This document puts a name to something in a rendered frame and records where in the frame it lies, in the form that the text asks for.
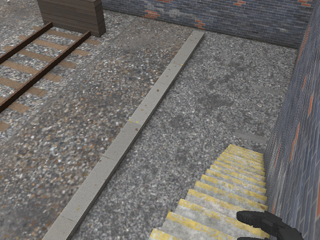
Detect stairs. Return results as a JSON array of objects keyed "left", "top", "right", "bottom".
[{"left": 148, "top": 144, "right": 270, "bottom": 240}]

